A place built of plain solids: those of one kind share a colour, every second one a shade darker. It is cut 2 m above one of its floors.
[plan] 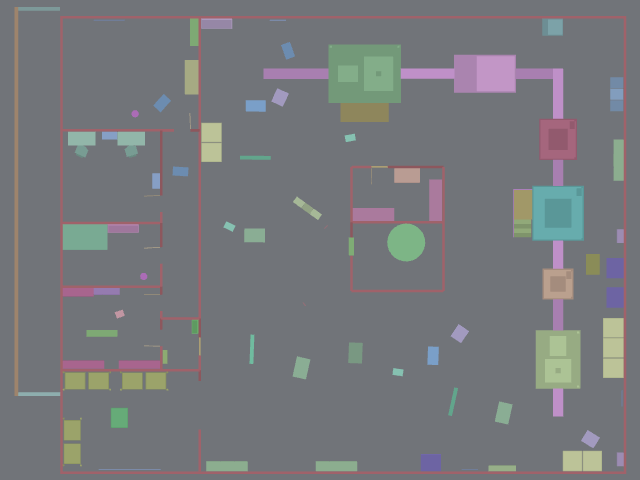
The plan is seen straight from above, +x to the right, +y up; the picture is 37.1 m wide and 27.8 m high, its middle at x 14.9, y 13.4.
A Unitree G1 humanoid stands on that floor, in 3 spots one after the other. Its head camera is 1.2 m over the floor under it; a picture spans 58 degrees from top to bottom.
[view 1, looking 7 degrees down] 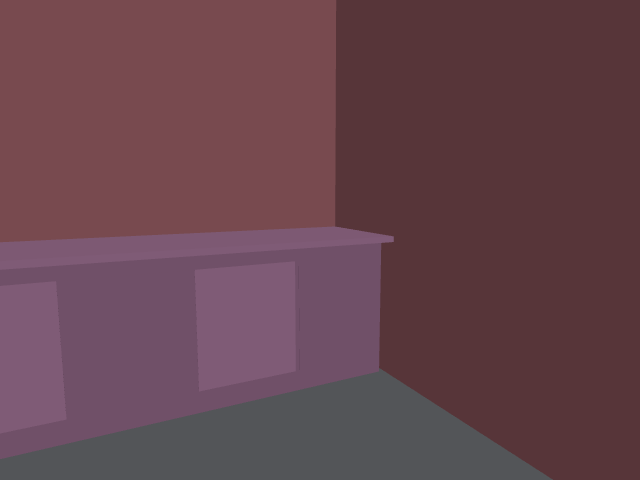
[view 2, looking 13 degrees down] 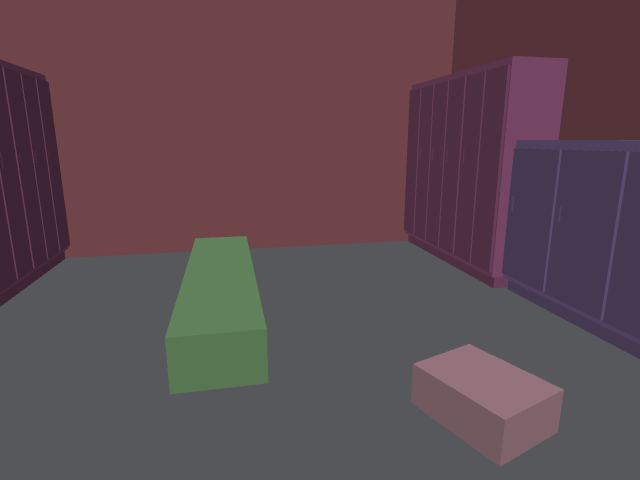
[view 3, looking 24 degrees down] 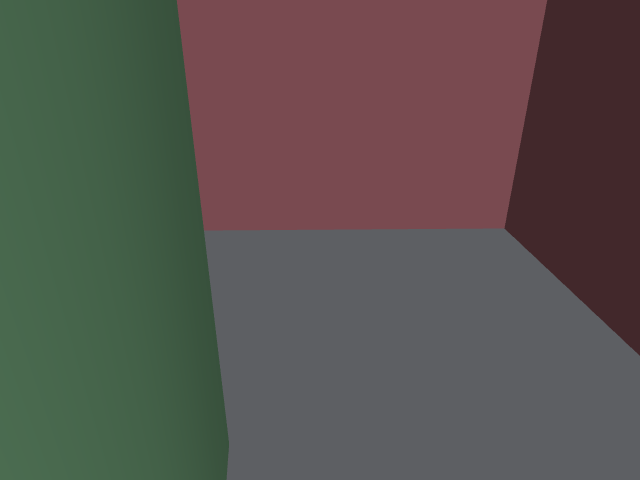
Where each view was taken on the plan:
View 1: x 19.08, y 16.11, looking -27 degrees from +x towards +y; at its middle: lab_bench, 2.48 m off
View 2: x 4.82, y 8.06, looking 168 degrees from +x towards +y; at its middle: wall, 5.06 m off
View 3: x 19.10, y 11.90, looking -1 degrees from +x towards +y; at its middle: ground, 2.95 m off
